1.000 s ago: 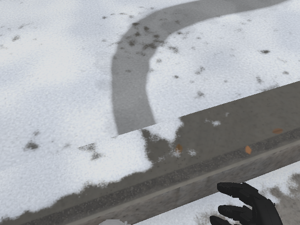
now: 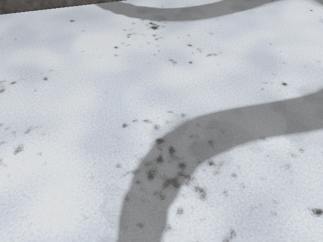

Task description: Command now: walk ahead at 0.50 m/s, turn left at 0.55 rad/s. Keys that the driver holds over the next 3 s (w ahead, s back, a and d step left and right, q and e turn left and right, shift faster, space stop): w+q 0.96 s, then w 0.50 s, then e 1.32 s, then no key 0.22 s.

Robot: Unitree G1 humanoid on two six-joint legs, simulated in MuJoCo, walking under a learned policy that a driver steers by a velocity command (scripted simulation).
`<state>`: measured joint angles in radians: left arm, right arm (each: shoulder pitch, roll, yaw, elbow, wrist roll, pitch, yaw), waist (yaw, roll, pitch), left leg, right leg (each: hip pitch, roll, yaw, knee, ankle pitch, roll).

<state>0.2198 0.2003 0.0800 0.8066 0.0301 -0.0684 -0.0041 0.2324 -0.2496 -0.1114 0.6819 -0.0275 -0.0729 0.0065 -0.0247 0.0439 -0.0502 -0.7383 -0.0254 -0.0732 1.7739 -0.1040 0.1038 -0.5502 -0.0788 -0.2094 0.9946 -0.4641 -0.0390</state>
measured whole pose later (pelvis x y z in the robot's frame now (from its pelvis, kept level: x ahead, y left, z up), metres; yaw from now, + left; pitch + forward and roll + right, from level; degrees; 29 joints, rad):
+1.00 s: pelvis +0.59 +0.09 +0.05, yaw +35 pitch +1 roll +0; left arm 0.17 0.25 0.04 0.66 0.04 -0.06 0.01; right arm 0.36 -0.31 -0.07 0.74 -0.03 -0.03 0.01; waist -0.04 0.04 0.01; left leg -0.36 -0.08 -0.07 1.20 -0.37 0.07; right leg -0.40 0.00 -0.06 0.56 -0.19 -0.03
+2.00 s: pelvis +0.91 +0.35 +0.05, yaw +26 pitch +1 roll +1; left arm 0.23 0.26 0.06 0.73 0.00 0.02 0.00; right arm 0.19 -0.24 -0.04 0.76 -0.03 0.02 -0.03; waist 0.01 0.02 0.07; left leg -0.47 0.00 0.00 1.16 -0.47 -0.02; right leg -0.40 0.09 0.00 0.50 -0.12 -0.11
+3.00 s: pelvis +0.90 +0.35 +0.07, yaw -7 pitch +0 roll +1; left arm 0.21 0.26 0.03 0.70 0.01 0.03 0.00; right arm 0.25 -0.30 -0.06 0.76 -0.02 0.07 0.00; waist -0.02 0.04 0.06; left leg -0.46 0.03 0.00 0.98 -0.37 -0.04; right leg -0.17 0.08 0.05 0.39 -0.21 -0.08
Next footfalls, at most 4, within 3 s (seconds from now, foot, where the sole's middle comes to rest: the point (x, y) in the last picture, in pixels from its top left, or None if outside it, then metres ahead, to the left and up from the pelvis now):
0.36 left None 0.35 0.09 -0.71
0.88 right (151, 195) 0.74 0.07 -0.71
1.38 left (79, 188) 0.78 0.39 -0.71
1.84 right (93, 141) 1.05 0.36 -0.71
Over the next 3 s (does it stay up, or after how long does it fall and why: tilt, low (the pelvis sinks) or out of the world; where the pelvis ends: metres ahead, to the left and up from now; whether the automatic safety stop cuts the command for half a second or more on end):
stays up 0.90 0.35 0.07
